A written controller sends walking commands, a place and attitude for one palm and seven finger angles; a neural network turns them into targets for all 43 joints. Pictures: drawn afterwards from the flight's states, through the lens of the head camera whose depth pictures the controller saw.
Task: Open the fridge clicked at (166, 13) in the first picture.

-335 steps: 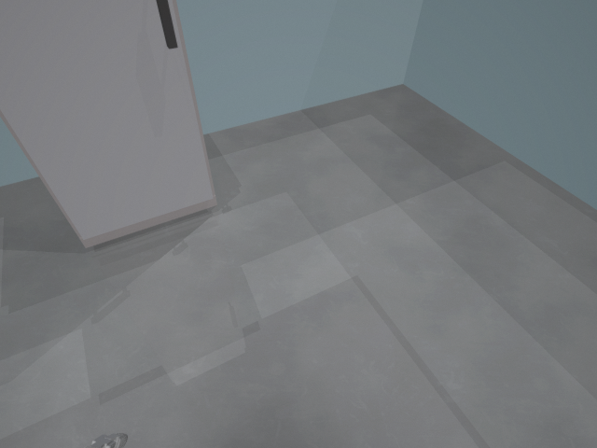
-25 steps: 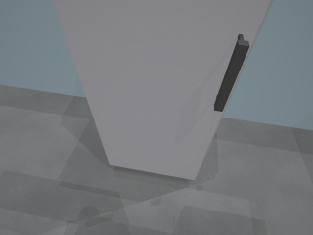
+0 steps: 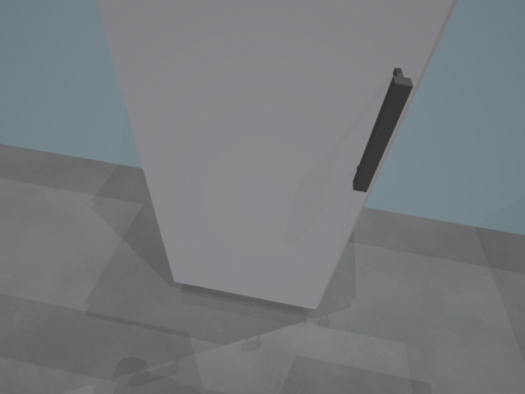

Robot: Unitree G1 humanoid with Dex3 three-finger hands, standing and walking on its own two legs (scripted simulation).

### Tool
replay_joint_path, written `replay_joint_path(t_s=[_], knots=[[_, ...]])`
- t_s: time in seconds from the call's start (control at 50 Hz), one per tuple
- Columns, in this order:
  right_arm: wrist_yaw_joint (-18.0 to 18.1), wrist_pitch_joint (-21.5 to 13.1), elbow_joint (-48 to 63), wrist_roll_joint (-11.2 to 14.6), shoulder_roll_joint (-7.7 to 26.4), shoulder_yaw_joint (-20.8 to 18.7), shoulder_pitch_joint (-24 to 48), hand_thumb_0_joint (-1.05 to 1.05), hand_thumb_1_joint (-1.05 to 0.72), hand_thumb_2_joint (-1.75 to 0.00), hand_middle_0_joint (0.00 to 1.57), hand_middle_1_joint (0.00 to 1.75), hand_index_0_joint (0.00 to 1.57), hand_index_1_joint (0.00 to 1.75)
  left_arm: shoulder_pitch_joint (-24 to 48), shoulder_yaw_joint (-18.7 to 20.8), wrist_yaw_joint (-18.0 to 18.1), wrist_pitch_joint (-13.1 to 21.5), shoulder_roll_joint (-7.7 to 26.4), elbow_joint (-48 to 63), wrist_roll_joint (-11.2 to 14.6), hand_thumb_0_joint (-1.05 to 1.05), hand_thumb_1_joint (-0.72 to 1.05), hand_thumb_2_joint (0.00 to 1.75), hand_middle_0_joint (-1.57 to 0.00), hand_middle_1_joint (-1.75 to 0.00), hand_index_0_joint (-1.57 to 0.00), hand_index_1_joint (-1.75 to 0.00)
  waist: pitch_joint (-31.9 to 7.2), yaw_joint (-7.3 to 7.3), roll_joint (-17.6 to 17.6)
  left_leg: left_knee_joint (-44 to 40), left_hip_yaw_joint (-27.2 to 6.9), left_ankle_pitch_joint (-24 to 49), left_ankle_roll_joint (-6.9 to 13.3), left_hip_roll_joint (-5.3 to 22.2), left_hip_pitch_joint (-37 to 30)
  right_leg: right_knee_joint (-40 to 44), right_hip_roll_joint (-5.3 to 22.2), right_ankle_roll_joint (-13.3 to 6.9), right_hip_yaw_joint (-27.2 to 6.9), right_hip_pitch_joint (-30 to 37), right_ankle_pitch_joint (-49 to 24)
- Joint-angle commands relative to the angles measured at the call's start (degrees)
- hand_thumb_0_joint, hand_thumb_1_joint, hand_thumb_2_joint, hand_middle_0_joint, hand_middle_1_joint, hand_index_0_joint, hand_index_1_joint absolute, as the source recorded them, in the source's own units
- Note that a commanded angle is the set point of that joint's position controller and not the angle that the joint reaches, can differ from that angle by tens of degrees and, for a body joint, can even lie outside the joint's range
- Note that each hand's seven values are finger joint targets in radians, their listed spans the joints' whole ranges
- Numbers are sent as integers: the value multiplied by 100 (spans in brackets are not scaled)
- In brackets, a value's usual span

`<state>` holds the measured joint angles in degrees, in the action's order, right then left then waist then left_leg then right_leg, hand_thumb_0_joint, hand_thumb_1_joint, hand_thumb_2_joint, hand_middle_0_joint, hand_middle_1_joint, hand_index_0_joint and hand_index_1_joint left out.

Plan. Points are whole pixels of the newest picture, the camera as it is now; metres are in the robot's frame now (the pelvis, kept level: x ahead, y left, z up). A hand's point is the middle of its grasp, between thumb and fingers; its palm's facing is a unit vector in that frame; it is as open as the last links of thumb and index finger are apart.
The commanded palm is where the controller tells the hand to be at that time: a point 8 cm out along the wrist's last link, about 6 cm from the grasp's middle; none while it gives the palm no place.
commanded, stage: look again from close up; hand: right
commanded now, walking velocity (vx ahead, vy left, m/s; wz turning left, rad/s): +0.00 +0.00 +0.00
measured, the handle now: (377, 134) +0.54 -0.17 +0.14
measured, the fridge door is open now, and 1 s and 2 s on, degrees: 0 0 0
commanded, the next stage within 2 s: shuffle to correct the standing spot in 0.68 s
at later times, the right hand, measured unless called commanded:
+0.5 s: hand out of the picture +0.02 -0.17 -0.17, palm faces +0.00 +0.97 -0.22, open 7.4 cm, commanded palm none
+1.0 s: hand out of the picture +0.02 -0.17 -0.18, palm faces +0.04 +0.98 -0.21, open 7.4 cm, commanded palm none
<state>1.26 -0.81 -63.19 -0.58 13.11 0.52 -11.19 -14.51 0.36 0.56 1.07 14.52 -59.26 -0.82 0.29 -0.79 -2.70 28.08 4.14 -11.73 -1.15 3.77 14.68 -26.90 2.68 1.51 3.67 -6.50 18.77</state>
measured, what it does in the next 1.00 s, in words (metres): stands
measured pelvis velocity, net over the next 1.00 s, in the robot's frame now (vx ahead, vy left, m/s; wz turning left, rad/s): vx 0.01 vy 0.02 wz -0.02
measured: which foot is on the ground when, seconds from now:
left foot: down 0.00-1.00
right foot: down 0.00-1.00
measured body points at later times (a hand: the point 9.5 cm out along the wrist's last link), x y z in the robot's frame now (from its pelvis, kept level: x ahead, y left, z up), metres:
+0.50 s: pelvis +0.00 +0.01 +0.00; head +0.02 +0.03 +0.45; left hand -0.02 +0.24 -0.16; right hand +0.02 -0.22 -0.15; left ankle +0.04 +0.13 -0.74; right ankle -0.05 -0.13 -0.74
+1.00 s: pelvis +0.01 +0.02 -0.01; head +0.01 +0.02 +0.44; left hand -0.01 +0.23 -0.17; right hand +0.02 -0.22 -0.16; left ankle +0.04 +0.13 -0.74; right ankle -0.05 -0.13 -0.74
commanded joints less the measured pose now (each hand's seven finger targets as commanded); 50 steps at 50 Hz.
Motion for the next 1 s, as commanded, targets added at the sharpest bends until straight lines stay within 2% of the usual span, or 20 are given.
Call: replay_joint_path(t_s=[0.0, 0.06, 0.1, 0.16, 0.2, 0.34, 0.4, 0.44, 0.48, 0.54, 0.62, 0.68, 0.76, 0.78, 0.8, 0.86, 0.92, 0.98], knots=[[-1, -36, 347, 4, 743, -146, 35, 0, -90, -90, 20, 30, 20, 30, -275, 51, 59, 81, 562, 357, -31, 0, 90, 90, -20, -30, -20, -30, 483, 63, 238, -215, -293, 434, 268, 272, -284, 806, 487, -251, -469, -744, -1225], [5, -17, 340, 5, 706, -146, -78, 0, -90, -90, 20, 30, 20, 30, -366, 33, 59, 65, 465, 319, -25, 0, 90, 90, -20, -30, -20, -30, 623, 75, 390, -373, -405, 188, 264, 309, -187, 854, 385, -252, -417, -765, -747], [11, -18, 360, 5, 658, -149, -137, 0, -90, -90, 20, 30, 20, 30, -450, 17, 61, 71, 392, 272, -26, 0, 90, 90, -20, -30, -20, -30, 559, 78, 366, -355, -406, 228, 252, 294, -237, 851, 372, -254, -394, -725, -775], [15, -27, 350, 3, 637, -169, -192, 0, -90, -90, 20, 30, 20, 30, -517, 30, 61, 68, 344, 202, -29, 0, 90, 90, -20, -30, -20, -30, 445, 69, 582, -425, -472, 150, 259, 327, -218, 823, 332, -256, -350, -605, -670], [16, -28, 349, -1, 611, -182, -199, 0, -90, -90, 20, 30, 20, 30, -532, 27, 66, 79, 298, 147, -24, 0, 90, 90, -20, -30, -20, -30, 403, 80, 375, -391, -442, 202, 260, 323, -281, 829, 341, -260, -355, -606, -737], [14, -72, 245, 6, 592, -211, -308, 0, -90, -90, 20, 30, 20, 30, -607, 35, 87, 86, 193, -40, -13, 0, 90, 90, -20, -30, -20, -30, 129, 88, 369, -412, -531, 601, 321, 393, -463, 703, 324, -233, -267, -475, -845], [19, -83, 192, 5, 577, -221, -295, 0, -90, -90, 20, 30, 20, 30, -648, 43, 97, 93, 176, -121, -6, 0, 90, 90, -20, -30, -20, -30, 104, 82, 228, -363, -491, 829, 329, 392, -524, 683, 351, -218, -265, -446, -988], [17, -84, 140, 4, 571, -222, -321, 0, -90, -90, 20, 30, 20, 30, -614, 50, 101, 86, 138, -173, -12, 0, 90, 90, -20, -30, -20, -30, 120, 100, 218, -409, -496, 811, 341, 420, -519, 656, 338, -207, -238, -446, -939], [16, -79, 118, -4, 541, -216, -324, 0, -90, -90, 20, 30, 20, 30, -660, 45, 109, 70, 90, -202, -8, 0, 90, 90, -20, -30, -20, -30, 202, 78, 363, -471, -514, 701, 348, 396, -438, 660, 351, -200, -237, -430, -851], [12, -69, 99, 3, 554, -227, -295, 0, -90, -90, 20, 30, 20, 30, -645, 45, 110, 67, 110, -248, -13, 0, 90, 90, -20, -30, -20, -30, 262, 92, 225, -517, -536, 546, 348, 402, -399, 672, 340, -192, -236, -478, -797], [13, -65, 89, -4, 539, -235, -275, 0, -90, -90, 20, 30, 20, 30, -626, 48, 114, 57, 101, -271, -16, 0, 90, 90, -20, -30, -20, -30, 397, 87, 319, -589, -561, 413, 345, 374, -305, 682, 345, -191, -249, -511, -738], [10, -57, 120, -10, 539, -234, -271, 0, -90, -90, 20, 30, 20, 30, -625, 56, 114, 60, 97, -274, -16, 0, 90, 90, -20, -30, -20, -30, 360, 78, 299, -618, -565, 290, 344, 348, -287, 722, 363, -198, -261, -459, -707], [6, -69, 130, -3, 562, -259, -237, 0, -90, -90, 20, 30, 20, 30, -562, 71, 113, 81, 164, -260, -23, 0, 90, 90, -20, -30, -20, -30, 253, 95, 263, -564, -545, 492, 337, 353, -376, 727, 378, -197, -255, -443, -818], [17, -42, 91, -12, 349, -220, -344, 0, -90, -90, 20, 30, 20, 30, -648, 23, 106, 61, -61, -307, -31, 0, 90, 90, -20, -30, -20, -30, 229, 90, 281, -548, -490, 212, 306, 318, -417, 746, 391, -187, -244, -444, -635], [16, -12, 75, -23, 310, -216, -395, 0, -90, -90, 20, 30, 20, 30, -702, 5, 94, 30, -95, -336, -43, 0, 90, 90, -20, -30, -20, -30, 359, 108, 265, -553, -456, -401, 298, 313, -381, 722, 343, -199, -242, -613, -206], [-21, 47, 115, -58, 401, -276, -494, 0, -90, -90, 20, 30, 20, 30, -800, 17, 55, -45, -131, -304, -100, 0, 90, 90, -20, -30, -20, -30, 667, 128, 574, -725, -578, -1947, 347, 337, -22, 566, 177, -279, -204, -941, 781], [-49, 52, 218, -71, 421, -327, -538, 0, -90, -90, 20, 30, 20, 30, -932, 34, 35, -51, -164, -255, -114, 0, 90, 90, -20, -30, -20, -30, 874, 97, 584, -643, -527, -2323, 377, 348, 252, 431, 143, -351, -281, -1113, 974], [-74, 5, 276, -69, 352, -350, -663, 0, -90, -90, 20, 30, 20, 30, -1046, 44, 41, -8, -218, -227, -103, 0, 90, 90, -20, -30, -20, -30, 903, 80, 461, -429, -397, -2158, 424, 325, 265, 342, 189, -426, -408, -1139, 746]])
